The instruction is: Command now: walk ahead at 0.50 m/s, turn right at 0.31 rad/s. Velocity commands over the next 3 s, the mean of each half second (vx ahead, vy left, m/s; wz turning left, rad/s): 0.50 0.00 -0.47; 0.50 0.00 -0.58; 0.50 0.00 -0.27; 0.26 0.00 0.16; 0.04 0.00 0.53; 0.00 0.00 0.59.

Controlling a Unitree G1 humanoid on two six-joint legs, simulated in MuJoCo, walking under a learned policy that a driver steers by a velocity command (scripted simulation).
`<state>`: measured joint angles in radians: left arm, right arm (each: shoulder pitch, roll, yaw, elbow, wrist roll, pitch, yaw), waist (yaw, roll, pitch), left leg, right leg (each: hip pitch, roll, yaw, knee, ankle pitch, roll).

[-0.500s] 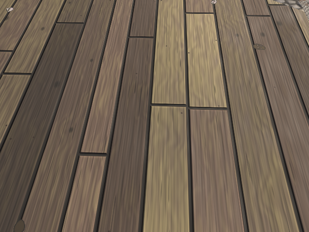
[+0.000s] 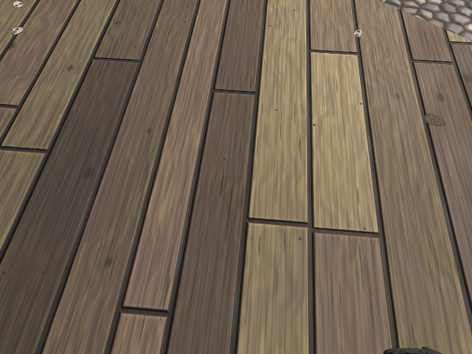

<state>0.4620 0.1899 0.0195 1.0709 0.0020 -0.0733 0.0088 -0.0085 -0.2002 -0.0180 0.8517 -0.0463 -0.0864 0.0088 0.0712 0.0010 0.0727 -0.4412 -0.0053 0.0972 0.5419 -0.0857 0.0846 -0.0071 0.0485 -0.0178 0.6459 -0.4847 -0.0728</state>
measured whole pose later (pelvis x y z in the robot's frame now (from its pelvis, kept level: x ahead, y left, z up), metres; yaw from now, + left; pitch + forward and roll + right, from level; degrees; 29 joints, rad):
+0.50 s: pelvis +0.26 -0.03 +0.00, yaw -16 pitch +1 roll +1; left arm 0.01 0.20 0.04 0.82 0.04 -0.02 -0.05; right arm 0.42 -0.20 -0.05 1.01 -0.02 -0.07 -0.03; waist -0.04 -0.01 0.07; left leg 0.09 0.05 0.34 0.43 -0.47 -0.01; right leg -0.46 0.02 -0.14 0.59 -0.19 -0.17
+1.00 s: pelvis +0.51 -0.12 +0.01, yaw -34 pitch +2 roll +0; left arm 0.46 0.27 0.07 0.90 0.01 -0.05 0.01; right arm 0.00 -0.24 -0.02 0.72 -0.03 -0.03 0.03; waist 0.11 0.04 0.04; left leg -0.60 0.04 -0.02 0.63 -0.06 -0.02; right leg 0.05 0.14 0.19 0.29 -0.35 -0.12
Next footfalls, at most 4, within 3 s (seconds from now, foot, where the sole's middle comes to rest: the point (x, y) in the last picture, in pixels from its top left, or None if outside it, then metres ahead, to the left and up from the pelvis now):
0.50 right None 0.39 -0.13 -0.76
1.06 left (309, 252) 0.76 -0.14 -0.76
1.56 right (411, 247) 0.80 -0.46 -0.76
2.06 left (375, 197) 0.98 -0.37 -0.76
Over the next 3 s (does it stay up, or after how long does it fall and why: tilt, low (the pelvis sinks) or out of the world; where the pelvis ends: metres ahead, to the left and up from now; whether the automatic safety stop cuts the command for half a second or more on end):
stays up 0.83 -0.40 0.00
